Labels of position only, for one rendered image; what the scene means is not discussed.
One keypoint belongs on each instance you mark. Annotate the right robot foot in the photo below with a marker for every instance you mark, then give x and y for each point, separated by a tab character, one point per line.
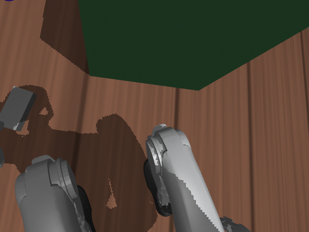
162	210

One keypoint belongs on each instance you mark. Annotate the right robot hand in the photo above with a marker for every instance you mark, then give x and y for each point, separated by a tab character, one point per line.
229	225

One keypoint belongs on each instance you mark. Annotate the left robot foot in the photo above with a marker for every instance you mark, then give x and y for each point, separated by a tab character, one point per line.
86	208

